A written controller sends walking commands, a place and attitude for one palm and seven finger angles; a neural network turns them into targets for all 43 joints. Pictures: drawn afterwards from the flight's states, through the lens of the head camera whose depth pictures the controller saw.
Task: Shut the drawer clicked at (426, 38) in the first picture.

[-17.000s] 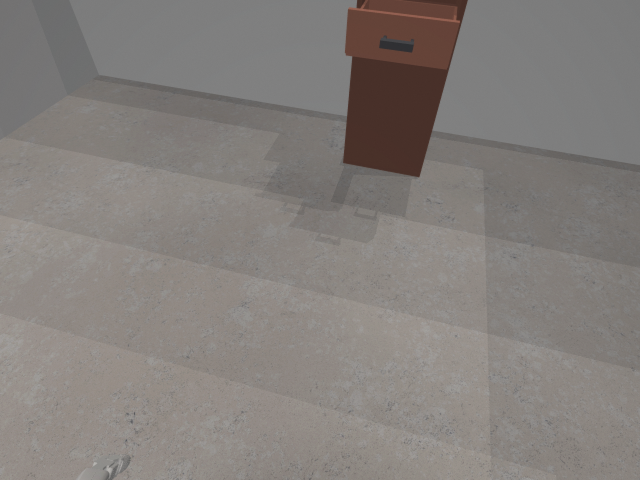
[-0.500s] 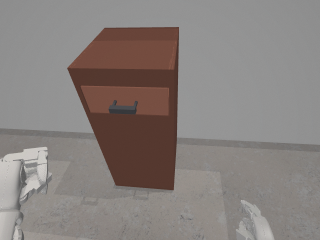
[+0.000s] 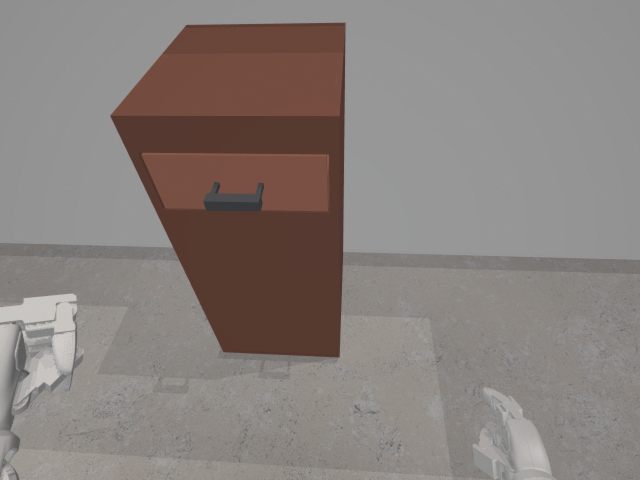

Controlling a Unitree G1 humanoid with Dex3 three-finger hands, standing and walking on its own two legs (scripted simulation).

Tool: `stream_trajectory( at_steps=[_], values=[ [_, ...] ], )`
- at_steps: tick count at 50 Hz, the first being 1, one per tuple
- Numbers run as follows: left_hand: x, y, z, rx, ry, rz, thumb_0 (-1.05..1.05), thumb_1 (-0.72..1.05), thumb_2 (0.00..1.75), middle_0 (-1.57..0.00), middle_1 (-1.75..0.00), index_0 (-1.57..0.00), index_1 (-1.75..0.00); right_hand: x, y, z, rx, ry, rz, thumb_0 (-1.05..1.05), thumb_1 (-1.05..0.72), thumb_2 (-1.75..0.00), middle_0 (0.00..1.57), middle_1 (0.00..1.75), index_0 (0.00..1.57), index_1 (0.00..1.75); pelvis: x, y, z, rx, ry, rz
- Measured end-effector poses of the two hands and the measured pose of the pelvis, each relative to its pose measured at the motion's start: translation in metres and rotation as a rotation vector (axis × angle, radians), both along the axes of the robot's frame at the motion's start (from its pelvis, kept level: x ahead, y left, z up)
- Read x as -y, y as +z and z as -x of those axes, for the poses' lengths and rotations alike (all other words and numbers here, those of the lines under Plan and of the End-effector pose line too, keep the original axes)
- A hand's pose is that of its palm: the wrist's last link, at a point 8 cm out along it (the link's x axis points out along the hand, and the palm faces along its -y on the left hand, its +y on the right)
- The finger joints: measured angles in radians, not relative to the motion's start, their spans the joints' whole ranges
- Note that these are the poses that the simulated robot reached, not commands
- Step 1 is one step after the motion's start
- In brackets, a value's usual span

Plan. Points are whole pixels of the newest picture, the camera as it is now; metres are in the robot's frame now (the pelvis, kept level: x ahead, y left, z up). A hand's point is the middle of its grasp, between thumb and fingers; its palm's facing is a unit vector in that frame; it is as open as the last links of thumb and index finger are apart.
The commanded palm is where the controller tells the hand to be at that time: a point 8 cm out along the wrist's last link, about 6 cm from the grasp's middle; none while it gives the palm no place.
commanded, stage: step back with the hand held close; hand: left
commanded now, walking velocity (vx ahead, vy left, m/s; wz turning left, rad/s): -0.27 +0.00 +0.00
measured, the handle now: (235, 194) +0.62 +0.22 -0.02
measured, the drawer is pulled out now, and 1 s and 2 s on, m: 0.00 0.00 0.00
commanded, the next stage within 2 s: stop stepping back and stand still in 0.94 s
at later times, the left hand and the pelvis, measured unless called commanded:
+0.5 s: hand out of the picture +0.11 +0.27 +0.15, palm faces +0.33 -0.81 -0.48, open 3.2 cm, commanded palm +0.05 +0.31 +0.17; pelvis -0.08 +0.03 -0.01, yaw +0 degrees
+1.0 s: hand out of the picture +0.01 +0.30 +0.16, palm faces +0.39 -0.80 -0.46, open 3.2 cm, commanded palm -0.05 +0.34 +0.17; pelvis -0.17 +0.05 -0.01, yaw +1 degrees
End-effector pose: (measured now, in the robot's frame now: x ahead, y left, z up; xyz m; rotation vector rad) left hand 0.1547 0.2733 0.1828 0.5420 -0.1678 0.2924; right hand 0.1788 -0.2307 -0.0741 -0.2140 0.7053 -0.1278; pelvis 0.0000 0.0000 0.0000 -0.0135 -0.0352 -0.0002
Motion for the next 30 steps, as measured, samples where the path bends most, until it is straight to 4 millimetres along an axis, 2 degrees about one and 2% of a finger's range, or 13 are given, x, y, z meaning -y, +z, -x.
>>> stream_trajectory(
  at_steps=[9,21,26,30],
  values=[
    [-0.014,-0.010,0.018,-0.080,-0.021,-0.017,0.01,0.89,0.90,-1.41,-1.60,-1.40,-1.60,-0.003,-0.007,0.031,-0.071,-0.062,0.010,0.01,-0.91,-0.90,0.20,0.30,0.20,0.30,-0.013,-0.002,0.020,-0.028,-0.013,0.001],
    [-0.026,-0.004,0.069,0.034,-0.028,-0.030,0.01,0.89,0.90,-1.41,-1.60,-1.40,-1.60,-0.025,-0.005,0.073,-0.015,-0.037,0.014,0.01,-0.91,-0.90,0.21,0.30,0.20,0.30,-0.025,-0.009,0.066,-0.011,0.002,0.033],
    [-0.035,-0.010,0.089,0.070,-0.017,-0.011,0.01,0.89,0.90,-1.41,-1.60,-1.40,-1.60,-0.028,-0.009,0.094,-0.014,-0.042,0.036,0.01,-0.90,-0.90,0.21,0.30,0.20,0.30,-0.033,-0.014,0.082,-0.003,-0.002,0.049],
    [-0.042,-0.015,0.097,0.099,-0.025,0.012,0.01,0.89,0.90,-1.41,-1.60,-1.40,-1.60,-0.031,-0.013,0.115,-0.019,-0.063,0.066,0.01,-0.90,-0.90,0.21,0.30,0.20,0.30,-0.042,-0.018,0.094,0.009,-0.012,0.059]
  ],
)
